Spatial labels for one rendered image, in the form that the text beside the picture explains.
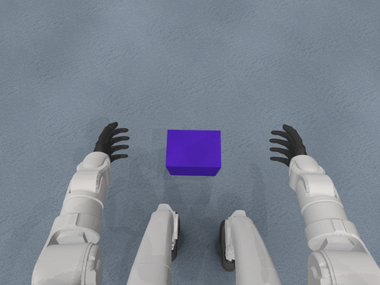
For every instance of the robot right forearm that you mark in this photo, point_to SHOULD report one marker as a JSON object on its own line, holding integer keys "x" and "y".
{"x": 327, "y": 226}

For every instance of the robot left forearm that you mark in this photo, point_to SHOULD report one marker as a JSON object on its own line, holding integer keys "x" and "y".
{"x": 79, "y": 220}

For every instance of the robot left hand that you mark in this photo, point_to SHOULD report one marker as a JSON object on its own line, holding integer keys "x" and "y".
{"x": 106, "y": 141}

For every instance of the robot foot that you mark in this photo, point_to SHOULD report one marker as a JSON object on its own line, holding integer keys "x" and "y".
{"x": 228, "y": 264}
{"x": 174, "y": 251}

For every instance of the left robot upper arm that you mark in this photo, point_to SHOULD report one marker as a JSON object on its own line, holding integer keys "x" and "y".
{"x": 70, "y": 264}

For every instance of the carton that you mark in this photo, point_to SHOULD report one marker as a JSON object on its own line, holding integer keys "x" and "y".
{"x": 193, "y": 152}

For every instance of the right robot foot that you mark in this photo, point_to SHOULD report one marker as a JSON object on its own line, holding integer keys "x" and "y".
{"x": 228, "y": 264}

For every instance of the robot right hand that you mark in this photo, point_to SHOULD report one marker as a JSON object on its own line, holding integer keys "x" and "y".
{"x": 294, "y": 145}

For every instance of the right robot upper arm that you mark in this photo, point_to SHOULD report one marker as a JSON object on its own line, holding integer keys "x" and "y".
{"x": 335, "y": 267}

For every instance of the left robot foot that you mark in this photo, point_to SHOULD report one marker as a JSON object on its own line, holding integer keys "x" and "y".
{"x": 174, "y": 251}

